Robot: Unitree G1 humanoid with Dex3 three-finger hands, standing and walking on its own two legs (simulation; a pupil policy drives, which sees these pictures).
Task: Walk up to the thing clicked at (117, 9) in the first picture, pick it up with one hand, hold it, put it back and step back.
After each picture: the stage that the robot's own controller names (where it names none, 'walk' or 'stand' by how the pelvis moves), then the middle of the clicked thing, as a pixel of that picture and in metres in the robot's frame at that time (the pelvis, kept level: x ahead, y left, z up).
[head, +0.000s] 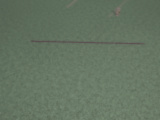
stand; (117, 11) +2.16 -0.62 -0.72
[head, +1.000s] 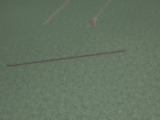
walk; (94, 21) +2.09 -0.15 -0.69
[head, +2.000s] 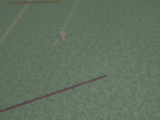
walk; (63, 36) +1.48 +0.23 -0.71
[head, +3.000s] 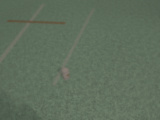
walk; (65, 73) +0.97 +0.18 -0.72
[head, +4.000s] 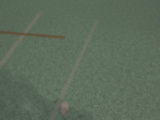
walk; (65, 108) +0.59 +0.13 -0.69
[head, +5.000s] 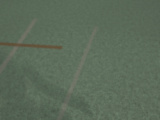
stand; out of the picture +0.38 +0.14 -0.71
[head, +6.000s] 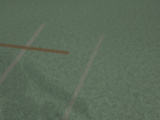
stand; out of the picture +0.38 +0.11 -0.72
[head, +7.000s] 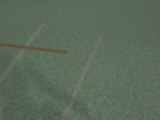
stand; out of the picture +0.39 +0.12 -0.72
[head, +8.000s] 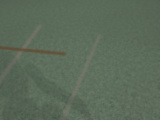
stand; out of the picture +0.36 +0.13 -0.73
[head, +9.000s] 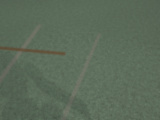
stand; out of the picture +0.36 +0.13 -0.73
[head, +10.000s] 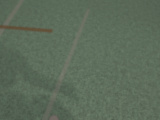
go down; out of the picture +0.39 +0.15 -0.68
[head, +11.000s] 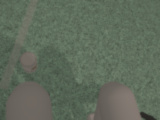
go down; (29, 63) +0.44 +0.21 -0.29
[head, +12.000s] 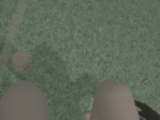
close in; (21, 62) +0.44 +0.22 -0.28
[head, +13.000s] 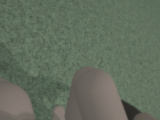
close; out of the picture +0.42 +0.26 -0.21
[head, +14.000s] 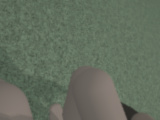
close; out of the picture +0.41 +0.26 -0.22
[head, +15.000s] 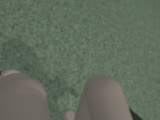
lift; (7, 78) +0.35 +0.19 -0.24
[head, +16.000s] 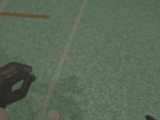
close; (55, 118) +0.37 +0.14 -0.56
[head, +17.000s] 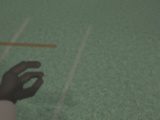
go down; out of the picture +0.32 +0.12 -0.68
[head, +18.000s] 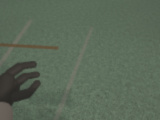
stand; out of the picture +0.33 +0.13 -0.68
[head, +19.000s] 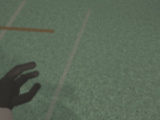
stand; out of the picture +0.34 +0.12 -0.65
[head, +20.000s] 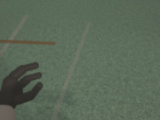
stand; out of the picture +0.33 +0.12 -0.67
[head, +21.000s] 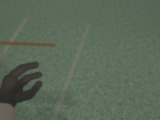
stand; out of the picture +0.33 +0.12 -0.68
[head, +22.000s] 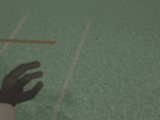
stand; out of the picture +0.33 +0.12 -0.67
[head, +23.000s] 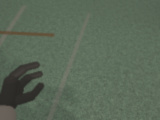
stand; out of the picture +0.34 +0.12 -0.66
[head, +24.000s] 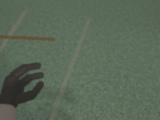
stand; out of the picture +0.33 +0.12 -0.67
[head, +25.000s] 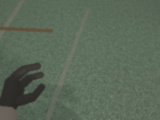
stand; out of the picture +0.34 +0.12 -0.65
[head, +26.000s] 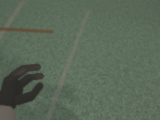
stand; out of the picture +0.33 +0.12 -0.65
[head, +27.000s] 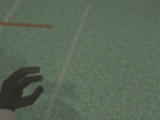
stand; out of the picture +0.34 +0.12 -0.63
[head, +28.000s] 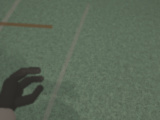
stand; out of the picture +0.34 +0.12 -0.63
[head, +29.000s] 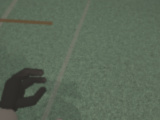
stand; out of the picture +0.34 +0.12 -0.61
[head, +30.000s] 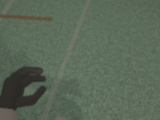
stand; out of the picture +0.34 +0.12 -0.60
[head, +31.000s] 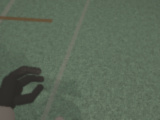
hold; out of the picture +0.34 +0.12 -0.61
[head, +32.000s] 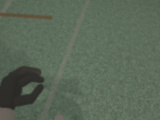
close; out of the picture +0.35 +0.12 -0.60
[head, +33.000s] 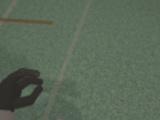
hold; out of the picture +0.34 +0.12 -0.61
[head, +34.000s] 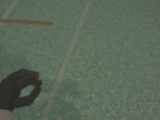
hold; out of the picture +0.34 +0.12 -0.61
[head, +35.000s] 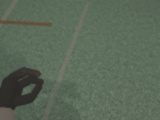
close; out of the picture +0.34 +0.12 -0.63
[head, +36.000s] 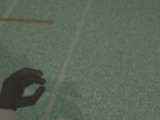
close; out of the picture +0.34 +0.12 -0.61
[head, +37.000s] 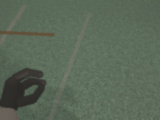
hold; out of the picture +0.33 +0.12 -0.65
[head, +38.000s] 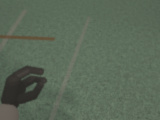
close; out of the picture +0.33 +0.12 -0.66
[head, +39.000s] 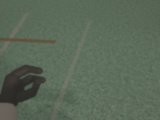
close; out of the picture +0.33 +0.12 -0.67
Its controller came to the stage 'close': yes
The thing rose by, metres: 0.01
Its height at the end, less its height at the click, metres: +0.00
